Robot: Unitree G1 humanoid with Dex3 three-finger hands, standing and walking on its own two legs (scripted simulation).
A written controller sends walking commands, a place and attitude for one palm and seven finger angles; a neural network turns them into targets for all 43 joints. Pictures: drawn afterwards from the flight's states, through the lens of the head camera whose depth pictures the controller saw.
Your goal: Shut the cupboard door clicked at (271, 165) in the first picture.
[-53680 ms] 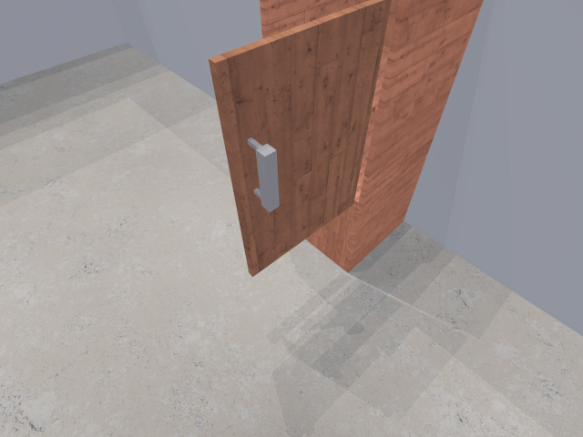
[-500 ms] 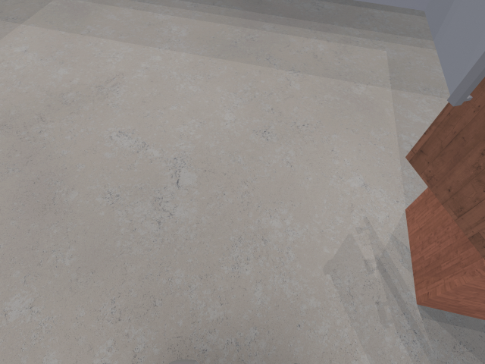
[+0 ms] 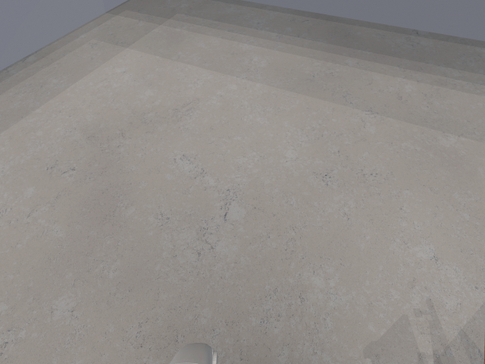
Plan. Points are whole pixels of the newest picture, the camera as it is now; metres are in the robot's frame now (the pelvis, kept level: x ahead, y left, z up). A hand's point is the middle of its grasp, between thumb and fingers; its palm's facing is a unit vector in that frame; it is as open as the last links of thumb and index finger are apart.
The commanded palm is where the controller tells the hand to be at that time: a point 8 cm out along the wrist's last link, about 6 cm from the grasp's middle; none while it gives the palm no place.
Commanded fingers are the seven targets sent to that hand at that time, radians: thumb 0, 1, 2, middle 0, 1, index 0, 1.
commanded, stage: walk to a spot facing it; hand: left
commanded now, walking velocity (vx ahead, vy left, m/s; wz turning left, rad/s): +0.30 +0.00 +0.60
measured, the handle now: out of the picture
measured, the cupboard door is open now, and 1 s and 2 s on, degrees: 29 29 29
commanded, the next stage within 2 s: turn to face it in 0.34 s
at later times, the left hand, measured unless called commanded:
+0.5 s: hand (113, 343) +0.18 +0.28 -0.18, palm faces +0.34 -0.91 -0.22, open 7.4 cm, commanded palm none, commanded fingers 0.00 0.90 0.90 -0.20 -0.30 -0.20 -0.30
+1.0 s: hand (147, 274) +0.32 +0.24 -0.17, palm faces +0.15 -0.97 -0.21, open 7.3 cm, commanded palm none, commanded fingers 0.00 0.90 0.90 -0.20 -0.30 -0.20 -0.30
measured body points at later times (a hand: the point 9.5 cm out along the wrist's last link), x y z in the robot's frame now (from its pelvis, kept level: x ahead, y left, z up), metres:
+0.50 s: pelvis +0.18 +0.06 -0.01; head +0.22 +0.10 +0.43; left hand +0.16 +0.33 -0.16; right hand +0.34 -0.14 -0.15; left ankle +0.20 +0.13 -0.74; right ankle +0.21 -0.11 -0.65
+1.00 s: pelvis +0.29 +0.06 -0.01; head +0.35 +0.06 +0.44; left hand +0.31 +0.30 -0.16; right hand +0.38 -0.19 -0.16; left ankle +0.26 +0.18 -0.68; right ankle +0.32 -0.05 -0.74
